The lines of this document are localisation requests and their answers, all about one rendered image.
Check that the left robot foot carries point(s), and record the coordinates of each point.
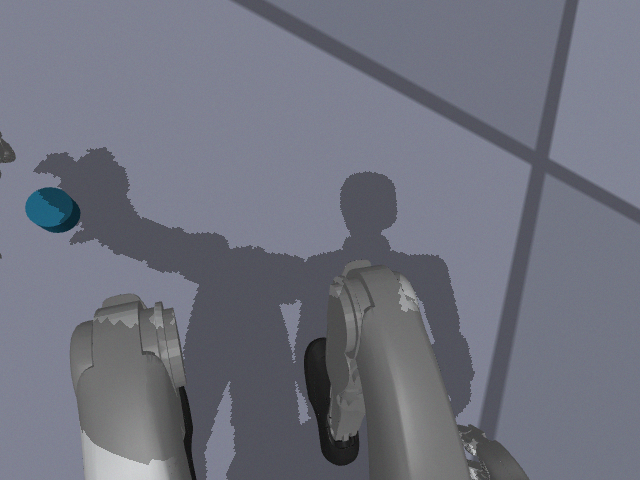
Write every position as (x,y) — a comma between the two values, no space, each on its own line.
(188,430)

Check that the left robot hand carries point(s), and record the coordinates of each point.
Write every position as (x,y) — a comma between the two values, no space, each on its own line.
(6,155)

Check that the right robot hand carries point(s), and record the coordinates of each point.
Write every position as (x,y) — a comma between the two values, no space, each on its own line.
(496,463)

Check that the right robot foot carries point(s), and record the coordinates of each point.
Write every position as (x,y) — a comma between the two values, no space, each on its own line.
(318,388)

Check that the tin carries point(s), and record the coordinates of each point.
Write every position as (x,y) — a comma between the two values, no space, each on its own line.
(52,209)

